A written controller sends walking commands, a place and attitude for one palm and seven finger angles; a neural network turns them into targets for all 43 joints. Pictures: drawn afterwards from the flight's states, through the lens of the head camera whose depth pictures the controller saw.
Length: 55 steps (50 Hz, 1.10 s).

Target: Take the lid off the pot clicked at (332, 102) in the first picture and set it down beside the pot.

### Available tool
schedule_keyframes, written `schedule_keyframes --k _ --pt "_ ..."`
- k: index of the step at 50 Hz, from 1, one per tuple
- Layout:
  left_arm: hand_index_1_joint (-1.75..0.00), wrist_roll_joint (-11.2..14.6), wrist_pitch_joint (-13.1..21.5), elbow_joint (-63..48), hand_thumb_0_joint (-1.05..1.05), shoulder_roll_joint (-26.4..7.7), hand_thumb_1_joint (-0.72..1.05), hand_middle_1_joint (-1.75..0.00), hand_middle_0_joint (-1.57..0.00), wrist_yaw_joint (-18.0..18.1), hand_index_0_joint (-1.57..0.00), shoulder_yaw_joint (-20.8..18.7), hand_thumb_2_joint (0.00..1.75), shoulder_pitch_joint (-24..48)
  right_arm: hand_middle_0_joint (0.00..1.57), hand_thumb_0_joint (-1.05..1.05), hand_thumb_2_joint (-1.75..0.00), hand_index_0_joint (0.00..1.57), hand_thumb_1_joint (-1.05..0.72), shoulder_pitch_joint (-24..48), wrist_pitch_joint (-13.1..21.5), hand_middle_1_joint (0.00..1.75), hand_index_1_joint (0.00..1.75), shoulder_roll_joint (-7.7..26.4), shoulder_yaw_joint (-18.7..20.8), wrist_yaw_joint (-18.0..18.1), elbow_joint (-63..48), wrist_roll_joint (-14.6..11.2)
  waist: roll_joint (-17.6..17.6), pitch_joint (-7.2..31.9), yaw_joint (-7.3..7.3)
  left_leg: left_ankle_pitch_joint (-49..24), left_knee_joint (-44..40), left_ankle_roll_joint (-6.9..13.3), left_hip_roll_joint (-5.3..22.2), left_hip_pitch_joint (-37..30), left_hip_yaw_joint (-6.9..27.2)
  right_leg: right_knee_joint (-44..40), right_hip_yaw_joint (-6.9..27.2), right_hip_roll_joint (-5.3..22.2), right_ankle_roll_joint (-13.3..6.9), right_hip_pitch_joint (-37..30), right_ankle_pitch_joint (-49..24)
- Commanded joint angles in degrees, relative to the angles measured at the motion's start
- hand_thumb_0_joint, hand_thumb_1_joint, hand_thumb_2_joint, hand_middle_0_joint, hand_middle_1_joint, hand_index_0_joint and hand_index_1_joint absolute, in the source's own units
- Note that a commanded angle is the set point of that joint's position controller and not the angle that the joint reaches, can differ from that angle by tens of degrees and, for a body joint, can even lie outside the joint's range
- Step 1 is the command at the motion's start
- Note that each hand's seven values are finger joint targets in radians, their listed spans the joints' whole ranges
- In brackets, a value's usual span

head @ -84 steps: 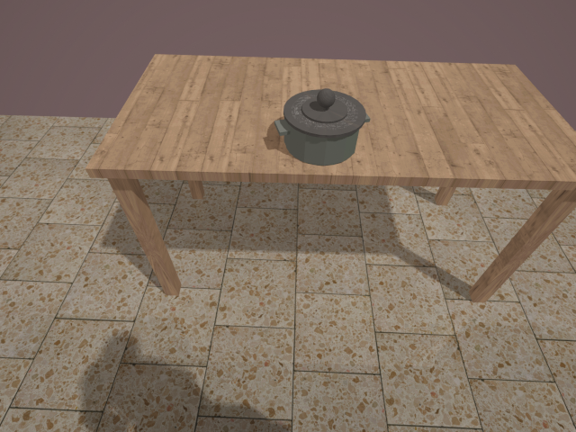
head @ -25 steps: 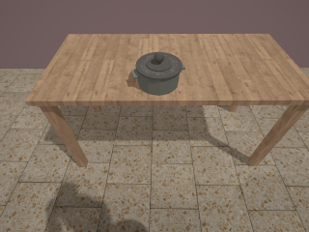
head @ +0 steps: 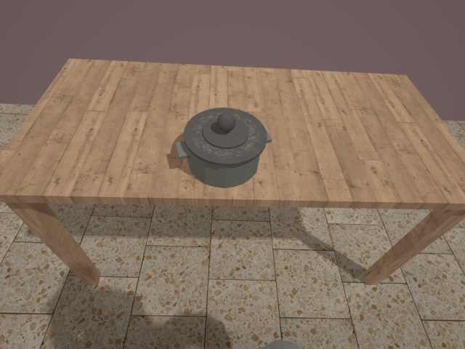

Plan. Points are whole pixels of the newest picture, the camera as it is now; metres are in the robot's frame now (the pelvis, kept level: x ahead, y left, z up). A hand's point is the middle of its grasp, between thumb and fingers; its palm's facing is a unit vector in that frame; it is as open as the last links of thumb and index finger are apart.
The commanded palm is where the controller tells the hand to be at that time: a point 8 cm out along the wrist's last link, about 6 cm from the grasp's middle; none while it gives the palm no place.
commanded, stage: take the last steps up to it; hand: left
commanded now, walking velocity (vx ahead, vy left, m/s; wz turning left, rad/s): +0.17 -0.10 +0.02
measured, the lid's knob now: (226, 122) +0.59 +0.06 +0.05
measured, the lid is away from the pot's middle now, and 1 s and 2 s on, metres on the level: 0.00 0.00 0.00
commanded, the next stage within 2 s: come to a stop and stand still in 0.04 s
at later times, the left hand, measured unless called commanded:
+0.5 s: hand out of the picture +0.15 +0.14 -0.17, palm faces +0.09 -0.97 -0.22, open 7.3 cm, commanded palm none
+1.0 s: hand out of the picture +0.06 +0.16 -0.17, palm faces +0.04 -0.98 -0.20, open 7.4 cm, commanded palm none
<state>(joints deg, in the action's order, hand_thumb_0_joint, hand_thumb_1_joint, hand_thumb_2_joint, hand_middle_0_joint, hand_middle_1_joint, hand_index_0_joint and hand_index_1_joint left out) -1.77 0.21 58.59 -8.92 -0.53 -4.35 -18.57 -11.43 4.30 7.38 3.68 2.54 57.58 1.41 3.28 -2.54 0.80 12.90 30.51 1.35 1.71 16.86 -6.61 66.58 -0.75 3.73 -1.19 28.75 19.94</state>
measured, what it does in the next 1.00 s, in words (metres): steps on the spot: right foot, then left foot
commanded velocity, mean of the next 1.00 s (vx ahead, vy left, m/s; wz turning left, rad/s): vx -0.07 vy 0.00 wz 0.00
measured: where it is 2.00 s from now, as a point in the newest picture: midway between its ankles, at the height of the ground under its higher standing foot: outside the picture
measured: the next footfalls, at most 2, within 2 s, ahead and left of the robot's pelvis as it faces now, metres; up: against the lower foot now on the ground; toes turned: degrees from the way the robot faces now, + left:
right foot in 0.18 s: +0.18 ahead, -0.18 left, +0.00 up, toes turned -3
left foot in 0.58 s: +0.17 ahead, +0.07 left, +0.00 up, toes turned +2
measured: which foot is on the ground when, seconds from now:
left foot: down 0.00-0.18, up 0.20-0.56, down 0.58-1.00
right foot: up 0.00-0.16, down 0.18-0.58, up 0.60-0.92, down 0.94-1.00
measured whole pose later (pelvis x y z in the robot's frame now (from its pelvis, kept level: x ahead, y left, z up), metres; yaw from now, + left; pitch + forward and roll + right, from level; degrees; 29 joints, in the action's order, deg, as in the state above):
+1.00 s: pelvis +0.08 -0.02 +0.01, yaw +0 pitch +0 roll +0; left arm -1.0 -1.0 64.4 -9.6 1.8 -1.0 -19.9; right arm -14.9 -0.6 8.9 1.2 1.4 63.1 0.6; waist 1.1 1.4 -0.6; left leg 7.7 22.4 3.2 -2.5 14.6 -3.8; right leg 23.9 1.0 0.7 0.4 6.5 16.8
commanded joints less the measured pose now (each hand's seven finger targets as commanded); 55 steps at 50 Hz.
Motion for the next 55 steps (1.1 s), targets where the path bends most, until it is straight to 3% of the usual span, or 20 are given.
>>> schedule_keyframes --k 1,5,7,8,9,10,11,13,16,23,26,27,28,29,31,34,40,48,51,55 --pt "-0.3 0.16 0.49 -4.05 0.0 -0.45 0.9 -0.3 -0.2 -0.83 -0.2 -0.06 0.9 -3.26 0.2 0.0 -0.9 0.2 -0.9 -2.14 0.0 0.3 0.3 9.43 1.24 -0.88 -2.23 0.24 -11.01 -1.61 0.4 2.49 -19.38 7.71 12.09 7.58 9.86 -15.18 -2.59 2.42 1.82 -4.52 -3.9" --pt "-0.3 0.04 0.85 -5.28 0.0 -3.01 0.9 -0.3 -0.2 -1.12 -0.2 -0.02 0.9 -0.47 0.2 0.0 -0.9 0.2 -0.9 -3.21 -1.75 0.3 0.3 12.69 2.02 -1.37 -1.93 0.53 -11.55 -0.59 -0.92 11.71 -14.77 6.0 11.77 4.61 9.63 -27.75 -6.59 -0.26 2.94 -10.22 -5.42" --pt "-0.3 0.11 1.46 -4.3 0.0 -5.22 0.9 -0.3 -0.2 -0.84 -0.2 -0.39 0.9 -4.23 0.2 0.0 -0.9 0.2 -0.9 -3.49 -2.43 0.3 0.3 12.0 1.59 -1.55 -1.71 0.56 -5.4 1.58 1.2 12.51 -5.42 3.18 8.49 6.05 7.78 -36.29 -6.8 -2.12 2.61 -19.06 -6.47" --pt "-0.3 -0.08 2.18 -3.08 0.0 -8.43 0.9 -0.3 -0.2 -0.11 -0.2 -0.64 0.9 -7.93 0.2 0.0 -0.9 0.2 -0.9 -4.37 -2.62 0.3 0.3 9.22 0.72 -1.57 -1.78 0.09 2.87 3.07 2.73 12.74 7.89 0.45 2.94 10.84 2.92 -42.5 2.68 3.7 0.66 -25.35 -7.02" --pt "-0.3 0.07 2.56 -2.63 0.0 -13.81 0.9 -0.3 -0.2 0.74 -0.2 -1.5 0.9 -9.75 0.2 0.0 -0.9 0.2 -0.9 -4.98 -2.68 0.3 0.3 4.98 -0.34 -1.49 -3.23 -0.43 16.55 4.39 2.62 22.89 18.63 -1.95 -1.71 19.38 0.0 -48.86 20.91 17.3 -4.97 -29.45 -17.14" --pt "-0.3 0.49 2.27 -3.04 0.0 -12.55 0.9 -0.3 -0.2 1.19 -0.2 -0.47 0.9 -10.1 0.2 0.0 -0.9 0.2 -0.9 -2.44 -2.61 0.3 0.3 6.25 -0.77 -0.87 -3.96 -0.44 6.52 4.9 3.66 24.62 23.11 -1.7 0.37 15.68 5.63 -48.04 21.35 19.54 -9.77 -25.75 -31.42" --pt "-0.3 0.29 2.84 -2.91 0.0 -12.59 0.9 -0.3 -0.2 1.61 -0.2 -0.24 0.9 -6.23 0.2 0.0 -0.9 0.2 -0.9 -5.01 -3.08 0.3 0.3 5.84 -0.68 -0.5 -2.69 -0.83 7.72 7.42 0.56 23.48 25.47 -2.18 0.21 12.47 6.33 -46.22 20.56 18.33 -10.24 -23.81 -39.61" --pt "-0.3 0.27 2.16 -4.08 0.0 -11.3 0.9 -0.3 -0.2 2.63 -0.2 -0.17 0.9 -0.19 0.2 0.0 -0.9 0.2 -0.9 -6.75 -4.11 0.3 0.3 7.57 -0.24 -0.32 -0.46 -1.42 8.59 7.24 -0.7 20.59 25.44 -3.03 0.94 10.14 7.7 -41.53 13.45 16.1 -11.16 -22.29 -53.28" --pt "-0.3 0.27 0.71 -3.89 0.0 -12.66 0.9 -0.3 -0.2 3.42 -0.2 -1.14 0.9 -0.16 0.2 0.0 -0.9 0.2 -0.9 -3.87 -5.33 0.3 0.3 7.19 -0.01 -0.62 -0.82 -1.42 5.15 6.98 1.16 18.28 25.53 -4.15 -1.39 11.2 6.09 -40.44 10.69 16.89 -12.33 -23.85 -58.91" --pt "-0.3 -0.3 -0.32 -6.34 0.0 -12.85 0.9 -0.3 -0.2 3.96 -0.2 -1.59 0.9 3.39 0.2 0.0 -0.9 0.2 -0.9 -0.94 -6.65 0.3 0.3 6.26 0.96 -1.84 -4.23 -1.2 6.21 5.74 0.2 14.01 19.69 -4.02 -1.77 6.5 7.53 -42.54 9.3 16.23 -11.02 -17.04 -44.36" --pt "-0.3 0.17 -0.89 -6.14 0.0 -12.86 0.9 -0.3 -0.2 3.54 -0.2 -1.62 0.9 4.91 0.2 0.0 -0.9 0.2 -0.9 -5.66 -5.46 0.3 0.3 5.62 0.76 -1.88 -2.72 -1.12 6.13 8.07 -1.94 -0.94 -0.33 -3.75 -3.06 -5.92 3.77 -38.13 6.23 11.3 -5.63 -13.73 -30.7" --pt "-0.3 0.52 -1.3 -6.45 0.0 -11.02 0.9 -0.3 -0.2 3.34 -0.2 -1.3 0.9 3.76 0.2 0.0 -0.9 0.2 -0.9 -6.61 -5.05 0.3 0.3 7.4 0.83 -1.81 -2.64 -0.98 0.36 6.82 -2.25 -6.1 -5.61 -3.0 -0.37 -10.69 5.99 -34.23 5.02 8.18 -3.17 -9.5 -19.86" --pt "-0.3 0.74 -1.97 -6.89 0.0 -7.4 0.9 -0.3 -0.2 3.19 -0.2 -0.71 0.9 1.67 0.2 0.0 -0.9 0.2 -0.9 -5.11 -4.59 0.3 0.3 11.34 1.37 -1.87 -3.85 -0.27 -15.66 4.65 -1.25 -17.08 -10.96 1.69 11.63 -10.45 20.78 -26.93 -0.34 0.53 1.12 -2.34 1.55" --pt "-0.3 0.73 -2.2 -7.11 0.0 -6.5 0.9 -0.3 -0.2 3.51 -0.2 -0.13 0.9 1.74 0.2 0.0 -0.9 0.2 -0.9 -3.56 -5.06 0.3 0.3 14.03 1.2 -1.78 -5.62 0.12 -20.32 3.41 -1.6 -19.51 -14.95 7.68 18.53 -2.44 28.23 -16.68 -0.69 -3.32 2.53 -3.72 15.35" --pt "-0.3 0.35 -2.35 -5.12 0.0 -7.3 0.9 -0.3 -0.2 3.4 -0.2 -0.08 0.9 1.29 0.2 0.0 -0.9 0.2 -0.9 0.05 -4.28 0.3 0.3 11.84 0.14 -0.6 -5.8 0.27 -13.61 4.47 -0.06 -11.37 -16.05 9.02 16.33 -0.54 27.66 -7.37 4.98 -3.3 2.05 -4.0 11.23" --pt "-0.3 0.37 -2.06 -1.63 0.0 -7.27 0.9 -0.3 -0.2 2.41 -0.2 0.14 0.9 -0.96 0.2 0.0 -0.9 0.2 -0.9 3.21 -3.7 0.3 0.3 9.31 -1.11 -0.3 -4.62 -0.32 -11.09 2.66 0.95 -3.59 -17.93 6.86 10.77 -0.97 18.12 -9.3 4.51 -2.8 3.01 -5.65 3.0" --pt "-0.3 0.32 -2.32 0.03 0.0 -5.65 0.9 -0.3 -0.2 2.0 -0.2 1.53 0.9 -1.1 0.2 0.0 -0.9 0.2 -0.9 -2.68 -4.14 0.3 0.3 10.31 -0.45 -0.37 -0.57 -0.28 -9.93 0.86 -1.82 9.96 -21.66 6.95 12.0 -4.54 21.13 -24.6 1.74 -2.34 2.41 -9.41 5.87" --pt "-0.3 0.73 0.19 4.61 0.0 -6.24 0.9 -0.3 -0.2 2.7 -0.2 2.98 0.9 -6.5 0.2 0.0 -0.9 0.2 -0.9 -5.3 -3.47 0.3 0.3 6.16 -1.62 -1.33 3.56 -1.15 -8.79 1.17 -1.37 5.42 -16.47 -0.15 3.39 -6.48 14.19 -48.93 5.83 2.18 -1.24 -15.94 -4.37" --pt "-0.3 1.08 1.23 5.82 0.0 -4.88 0.9 -0.3 -0.2 2.73 -0.2 3.66 0.9 -3.98 0.2 0.0 -0.9 0.2 -0.9 -6.73 -3.73 0.3 0.3 5.69 -1.83 -1.19 5.82 -1.29 3.62 -1.07 -2.3 -1.76 -12.62 0.24 3.13 -7.98 11.29 -51.8 6.12 2.01 -0.71 -14.07 -5.39" --pt "-0.3 1.33 1.28 6.94 0.0 -3.84 0.9 -0.3 -0.2 3.1 -0.2 3.9 0.9 -4.95 0.2 0.0 -0.9 0.2 -0.9 -8.8 -4.06 0.3 0.3 4.83 -2.4 -1.07 8.24 -0.99 -2.67 -3.15 -2.16 -0.74 -12.43 -0.09 2.46 -7.65 11.06 -52.18 6.64 2.3 -1.07 -12.26 -1.66"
